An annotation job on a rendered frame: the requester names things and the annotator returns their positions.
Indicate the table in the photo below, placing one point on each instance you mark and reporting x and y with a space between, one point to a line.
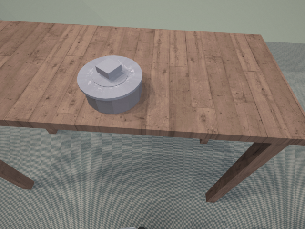
195 84

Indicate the pot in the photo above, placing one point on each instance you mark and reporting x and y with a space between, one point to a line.
116 106

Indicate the knob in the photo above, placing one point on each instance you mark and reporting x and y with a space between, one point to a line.
108 68

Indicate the lid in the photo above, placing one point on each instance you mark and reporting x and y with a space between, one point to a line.
96 86

